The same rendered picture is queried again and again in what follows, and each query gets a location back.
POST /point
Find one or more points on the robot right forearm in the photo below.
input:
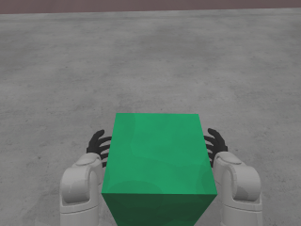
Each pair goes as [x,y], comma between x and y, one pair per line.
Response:
[240,191]

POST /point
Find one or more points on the robot right hand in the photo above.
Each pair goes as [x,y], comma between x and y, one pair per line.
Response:
[218,144]

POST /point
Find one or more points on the carton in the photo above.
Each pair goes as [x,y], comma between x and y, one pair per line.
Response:
[158,171]

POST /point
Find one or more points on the robot left forearm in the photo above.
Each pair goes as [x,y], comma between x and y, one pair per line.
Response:
[79,192]

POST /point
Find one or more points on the robot left hand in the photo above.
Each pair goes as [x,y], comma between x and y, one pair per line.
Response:
[94,145]

